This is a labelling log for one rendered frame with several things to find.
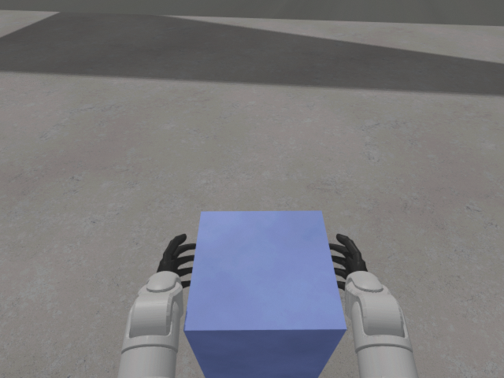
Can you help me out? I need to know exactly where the robot right forearm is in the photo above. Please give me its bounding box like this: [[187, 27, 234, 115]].
[[345, 271, 419, 378]]

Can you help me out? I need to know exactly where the robot left hand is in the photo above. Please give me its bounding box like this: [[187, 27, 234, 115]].
[[157, 234, 196, 288]]

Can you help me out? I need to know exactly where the carton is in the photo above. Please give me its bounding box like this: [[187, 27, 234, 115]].
[[183, 210, 347, 378]]

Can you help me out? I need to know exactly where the robot right hand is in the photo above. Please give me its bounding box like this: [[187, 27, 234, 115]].
[[329, 234, 368, 291]]

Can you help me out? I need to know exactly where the robot left forearm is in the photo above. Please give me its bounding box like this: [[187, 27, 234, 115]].
[[117, 271, 183, 378]]

